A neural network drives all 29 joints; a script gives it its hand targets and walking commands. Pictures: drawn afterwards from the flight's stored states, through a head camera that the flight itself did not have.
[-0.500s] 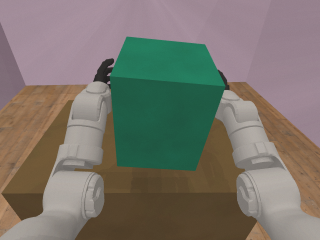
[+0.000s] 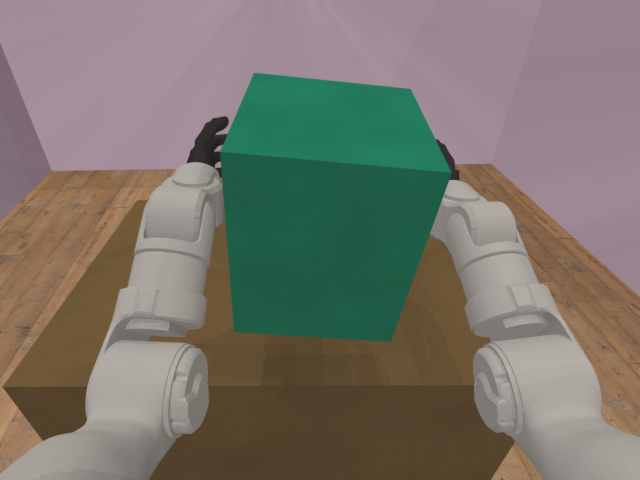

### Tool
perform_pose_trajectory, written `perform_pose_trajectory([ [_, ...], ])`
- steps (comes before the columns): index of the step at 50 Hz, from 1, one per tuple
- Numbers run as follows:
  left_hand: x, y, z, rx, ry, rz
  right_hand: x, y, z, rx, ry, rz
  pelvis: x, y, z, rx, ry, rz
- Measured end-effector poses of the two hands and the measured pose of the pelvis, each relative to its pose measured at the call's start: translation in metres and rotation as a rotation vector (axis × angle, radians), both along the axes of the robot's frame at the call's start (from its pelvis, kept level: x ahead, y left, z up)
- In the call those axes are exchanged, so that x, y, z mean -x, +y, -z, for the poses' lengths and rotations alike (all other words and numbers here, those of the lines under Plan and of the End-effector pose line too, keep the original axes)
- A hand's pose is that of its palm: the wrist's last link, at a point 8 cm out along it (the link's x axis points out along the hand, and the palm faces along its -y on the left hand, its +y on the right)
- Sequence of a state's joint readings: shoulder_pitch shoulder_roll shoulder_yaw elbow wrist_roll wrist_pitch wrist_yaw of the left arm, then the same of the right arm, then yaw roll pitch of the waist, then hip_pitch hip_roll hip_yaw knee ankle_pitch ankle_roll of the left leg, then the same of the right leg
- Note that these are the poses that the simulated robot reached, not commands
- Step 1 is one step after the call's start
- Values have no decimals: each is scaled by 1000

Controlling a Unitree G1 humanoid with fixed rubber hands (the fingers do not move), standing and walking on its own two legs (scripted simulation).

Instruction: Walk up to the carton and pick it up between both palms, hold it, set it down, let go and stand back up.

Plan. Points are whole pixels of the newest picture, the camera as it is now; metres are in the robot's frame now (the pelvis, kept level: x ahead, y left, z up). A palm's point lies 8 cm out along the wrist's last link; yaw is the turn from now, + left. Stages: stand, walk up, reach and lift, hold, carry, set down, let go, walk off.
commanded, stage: hold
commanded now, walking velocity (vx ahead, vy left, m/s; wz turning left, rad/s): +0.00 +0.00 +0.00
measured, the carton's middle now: (323, 209) +0.39 +0.01 +0.22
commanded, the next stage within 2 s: set down in 0.48 s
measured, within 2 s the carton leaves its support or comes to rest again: neither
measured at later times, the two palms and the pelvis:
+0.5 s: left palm (203, 177) +0.37 +0.15 +0.27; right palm (442, 195) +0.38 -0.14 +0.25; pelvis +0.00 +0.00 +0.00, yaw +0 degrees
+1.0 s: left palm (209, 168) +0.39 +0.15 +0.27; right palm (433, 208) +0.40 -0.14 +0.22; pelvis +0.00 +0.00 +0.00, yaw +0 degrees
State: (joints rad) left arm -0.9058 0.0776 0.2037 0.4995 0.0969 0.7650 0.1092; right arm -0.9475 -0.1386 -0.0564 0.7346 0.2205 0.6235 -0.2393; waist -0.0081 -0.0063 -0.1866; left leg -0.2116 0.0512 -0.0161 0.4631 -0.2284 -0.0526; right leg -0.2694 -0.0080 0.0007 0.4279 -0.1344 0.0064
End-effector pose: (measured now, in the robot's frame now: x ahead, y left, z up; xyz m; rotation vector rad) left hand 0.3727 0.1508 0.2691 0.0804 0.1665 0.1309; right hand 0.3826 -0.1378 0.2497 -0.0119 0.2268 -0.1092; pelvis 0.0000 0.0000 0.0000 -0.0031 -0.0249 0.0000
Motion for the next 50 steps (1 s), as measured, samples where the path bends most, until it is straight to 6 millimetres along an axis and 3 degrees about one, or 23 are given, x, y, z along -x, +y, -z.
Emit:
perform_pose_trajectory([
  [30, 0, 0, -1, -1, -1, 0, 0, 0, 0, -5, -1, -1, 0, 0, 0, 0, 0, 0],
  [37, -3, -1, -12, 4, -50, 5, -2, -1, -5, -13, -50, 1, 0, 0, 0, 0, 0, 0],
  [42, -10, -1, -17, -22, -57, 15, -6, 1, 7, -38, -59, 0, 0, 0, 0, 0, 0, 0],
  [50, -22, -1, -1, -35, -43, 17, -17, 1, 28, -49, -50, 0, 0, 0, 0, 0, 1, 0],
])
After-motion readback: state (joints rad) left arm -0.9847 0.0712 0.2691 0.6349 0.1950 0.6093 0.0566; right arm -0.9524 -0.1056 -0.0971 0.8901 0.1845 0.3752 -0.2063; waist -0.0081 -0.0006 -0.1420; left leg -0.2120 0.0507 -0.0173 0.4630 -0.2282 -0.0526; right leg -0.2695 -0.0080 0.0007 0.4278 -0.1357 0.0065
